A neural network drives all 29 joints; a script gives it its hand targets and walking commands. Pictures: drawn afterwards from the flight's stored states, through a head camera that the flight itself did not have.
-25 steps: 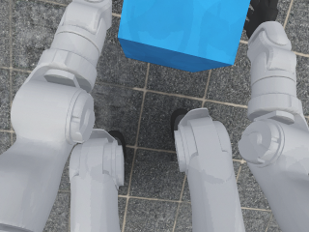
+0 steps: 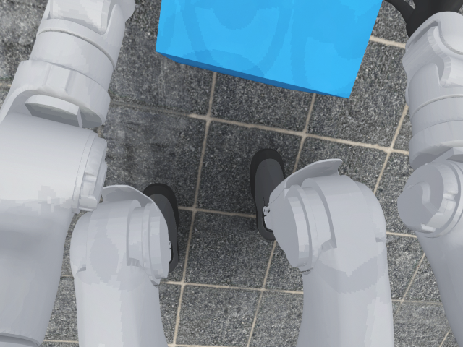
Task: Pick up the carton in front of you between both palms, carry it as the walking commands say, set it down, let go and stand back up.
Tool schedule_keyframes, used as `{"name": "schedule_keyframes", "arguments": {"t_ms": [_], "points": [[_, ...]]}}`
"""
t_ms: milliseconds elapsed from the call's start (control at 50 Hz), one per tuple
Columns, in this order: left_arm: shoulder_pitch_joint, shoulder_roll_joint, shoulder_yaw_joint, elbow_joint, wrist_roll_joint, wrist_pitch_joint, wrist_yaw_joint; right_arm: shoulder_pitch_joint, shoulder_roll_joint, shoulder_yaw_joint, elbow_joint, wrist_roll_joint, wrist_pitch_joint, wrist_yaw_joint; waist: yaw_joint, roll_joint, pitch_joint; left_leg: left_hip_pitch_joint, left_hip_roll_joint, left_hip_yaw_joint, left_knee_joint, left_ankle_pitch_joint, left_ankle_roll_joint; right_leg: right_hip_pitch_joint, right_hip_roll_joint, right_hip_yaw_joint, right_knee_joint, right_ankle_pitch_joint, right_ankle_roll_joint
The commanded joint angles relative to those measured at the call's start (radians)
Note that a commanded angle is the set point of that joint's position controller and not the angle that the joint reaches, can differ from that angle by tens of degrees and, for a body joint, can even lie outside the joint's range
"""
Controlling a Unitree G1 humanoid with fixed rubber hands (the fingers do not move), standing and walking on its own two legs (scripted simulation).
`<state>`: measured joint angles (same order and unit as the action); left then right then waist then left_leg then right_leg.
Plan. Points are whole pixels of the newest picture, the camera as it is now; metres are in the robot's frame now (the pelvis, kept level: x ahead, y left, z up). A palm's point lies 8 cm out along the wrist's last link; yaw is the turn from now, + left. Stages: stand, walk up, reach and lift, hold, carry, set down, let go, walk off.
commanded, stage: set down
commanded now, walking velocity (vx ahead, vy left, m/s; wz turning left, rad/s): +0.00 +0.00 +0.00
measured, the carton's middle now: out of the picture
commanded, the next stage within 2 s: let go in 1.06 s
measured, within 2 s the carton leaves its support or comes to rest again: neither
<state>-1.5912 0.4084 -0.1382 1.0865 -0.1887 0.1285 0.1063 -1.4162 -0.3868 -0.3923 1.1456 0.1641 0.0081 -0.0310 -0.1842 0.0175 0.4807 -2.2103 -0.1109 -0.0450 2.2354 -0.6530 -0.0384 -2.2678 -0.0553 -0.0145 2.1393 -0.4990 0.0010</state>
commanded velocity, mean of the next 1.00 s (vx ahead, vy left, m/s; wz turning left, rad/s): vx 0.00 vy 0.00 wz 0.00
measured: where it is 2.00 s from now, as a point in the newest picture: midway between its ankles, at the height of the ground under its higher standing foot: (216, 225)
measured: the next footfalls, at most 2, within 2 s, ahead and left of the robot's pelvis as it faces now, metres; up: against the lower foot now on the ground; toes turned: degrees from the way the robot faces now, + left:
none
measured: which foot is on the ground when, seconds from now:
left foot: down 0.00-1.00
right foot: down 0.00-1.00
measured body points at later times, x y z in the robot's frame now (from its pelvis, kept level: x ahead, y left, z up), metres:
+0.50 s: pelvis +0.00 +0.00 +0.09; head +0.34 -0.05 +0.37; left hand +0.62 +0.03 -0.03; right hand +0.49 -0.33 -0.03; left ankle +0.09 +0.12 -0.34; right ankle +0.13 -0.13 -0.34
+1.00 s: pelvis +0.03 +0.00 +0.21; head +0.34 -0.04 +0.54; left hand +0.62 +0.05 +0.12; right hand +0.49 -0.33 +0.12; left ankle +0.09 +0.12 -0.34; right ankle +0.13 -0.13 -0.34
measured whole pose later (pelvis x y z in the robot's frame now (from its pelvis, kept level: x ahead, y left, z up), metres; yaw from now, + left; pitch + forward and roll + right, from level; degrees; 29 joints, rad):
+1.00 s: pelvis +0.03 +0.00 +0.21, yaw -2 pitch +46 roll +1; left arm -1.30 0.30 0.15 0.93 0.02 0.29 0.06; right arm -1.08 -0.26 -0.42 0.77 0.07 0.23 0.00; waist -0.18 0.07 -0.04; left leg -1.74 -0.08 -0.05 1.42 -0.49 -0.02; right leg -1.81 0.02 0.03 1.36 -0.35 0.02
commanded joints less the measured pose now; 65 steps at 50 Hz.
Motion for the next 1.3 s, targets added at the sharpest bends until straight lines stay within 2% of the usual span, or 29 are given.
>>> {"name": "schedule_keyframes", "arguments": {"t_ms": [0,80,140,240,320,420,560,660,860,1020,1100,1180,1240,1280], "points": [[-0.332,0.060,0.003,-0.182,-0.005,-0.008,0.010,-0.206,-0.177,0.024,-0.143,0.049,-0.007,-0.013,-0.155,0.179,-1.393,0.532,0.026,0.074,-0.160,0.315,-0.011,0.792,0.038,-0.031,-0.130,0.557,0.027],[-0.328,0.075,0.038,-0.247,0.013,0.027,0.021,-0.178,-0.185,0.031,-0.235,0.053,0.036,-0.039,-0.158,0.169,-1.525,0.561,0.010,0.110,-0.196,0.252,-0.007,0.919,0.055,-0.047,-0.176,0.542,0.030],[-0.308,0.076,0.087,-0.262,0.034,0.063,0.026,-0.172,-0.159,0.046,-0.309,0.048,0.084,-0.053,-0.135,0.134,-1.578,0.551,-0.004,0.135,-0.248,0.195,0.005,0.996,0.066,-0.060,-0.229,0.503,0.035],[-0.250,0.078,0.181,-0.117,0.084,0.101,0.007,-0.173,-0.082,0.055,-0.293,0.007,0.140,-0.055,-0.087,0.049,-1.349,0.403,-0.011,0.134,-0.347,0.055,0.031,0.895,0.076,-0.060,-0.325,0.314,0.050],[-0.220,0.075,0.228,-0.050,0.126,0.091,-0.016,-0.159,-0.048,0.047,-0.299,-0.025,0.144,-0.048,-0.066,0.022,-1.318,0.364,-0.008,0.118,-0.414,0.053,0.039,0.865,0.079,-0.060,-0.378,0.281,0.057],[-0.206,0.061,0.249,-0.059,0.160,0.089,-0.025,-0.116,-0.034,0.020,-0.329,-0.050,0.154,-0.033,-0.073,0.044,-1.391,0.416,-0.011,0.111,-0.492,0.078,0.034,0.875,0.086,-0.069,-0.444,0.305,0.060],[-0.186,0.024,0.225,-0.217,0.166,0.120,-0.018,-0.019,-0.063,-0.025,-0.436,-0.065,0.185,-0.016,-0.110,0.148,-1.613,0.639,-0.027,0.114,-0.582,0.206,0.011,0.944,0.101,-0.094,-0.536,0.457,0.052],[-0.125,-0.002,0.226,-0.305,0.176,0.153,-0.012,0.054,-0.067,-0.035,-0.499,-0.063,0.213,-0.002,-0.110,0.183,-1.681,0.756,-0.035,0.112,-0.655,0.305,-0.001,1.008,0.112,-0.102,-0.606,0.565,0.051],[-0.010,-0.020,0.282,-0.291,0.208,0.151,-0.031,0.125,-0.027,-0.030,-0.499,-0.079,0.212,0.026,-0.075,0.132,-1.581,0.822,-0.030,0.096,-0.865,0.352,-0.003,1.144,0.116,-0.088,-0.782,0.610,0.063],[0.028,-0.035,0.305,-0.235,0.222,0.128,-0.056,0.142,-0.003,-0.047,-0.459,-0.123,0.188,0.036,-0.072,0.104,-1.497,0.916,-0.018,0.071,-1.039,0.355,-0.002,1.211,0.108,-0.084,-0.944,0.570,0.063],[0.111,-0.070,0.339,-0.227,0.260,0.114,-0.056,0.207,0.019,-0.051,-0.449,-0.166,0.172,0.054,-0.051,0.103,-1.507,0.990,-0.009,0.063,-1.112,0.400,-0.006,1.267,0.106,-0.082,-1.009,0.583,0.059],[0.280,-0.142,0.368,-0.306,0.307,0.099,-0.025,0.354,0.022,-0.037,-0.503,-0.214,0.155,0.093,-0.030,0.094,-1.574,1.114,-0.006,0.056,-1.189,0.507,-0.019,1.393,0.106,-0.078,-1.070,0.663,0.048],[0.440,-0.211,0.376,-0.420,0.333,0.087,0.014,0.490,0.017,-0.007,-0.574,-0.239,0.142,0.128,-0.011,0.075,-1.589,1.203,-0.005,0.053,-1.258,0.561,-0.029,1.511,0.105,-0.067,-1.124,0.707,0.034],[0.530,-0.247,0.368,-0.508,0.335,0.078,0.038,0.568,0.004,0.022,-0.617,-0.246,0.135,0.149,-0.005,0.055,-1.556,1.230,-0.003,0.053,-1.306,0.553,-0.033,1.591,0.102,-0.053,-1.162,0.711,0.024]]}}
